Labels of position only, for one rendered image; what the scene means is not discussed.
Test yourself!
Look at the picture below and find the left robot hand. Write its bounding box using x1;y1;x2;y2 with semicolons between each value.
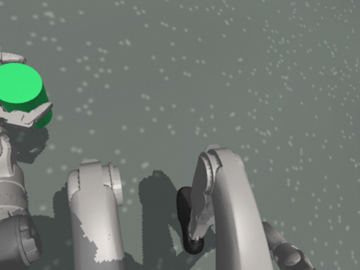
0;52;53;131

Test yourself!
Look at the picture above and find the right robot hand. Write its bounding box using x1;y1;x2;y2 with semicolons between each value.
262;222;288;260

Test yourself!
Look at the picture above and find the right robot foot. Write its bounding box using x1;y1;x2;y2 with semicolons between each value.
177;187;204;255

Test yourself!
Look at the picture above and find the left robot arm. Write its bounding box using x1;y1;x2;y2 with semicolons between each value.
0;126;42;270

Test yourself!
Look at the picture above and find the can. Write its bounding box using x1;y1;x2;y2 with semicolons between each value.
0;63;52;129

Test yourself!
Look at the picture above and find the right robot arm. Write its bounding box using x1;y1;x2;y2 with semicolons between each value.
273;243;316;270

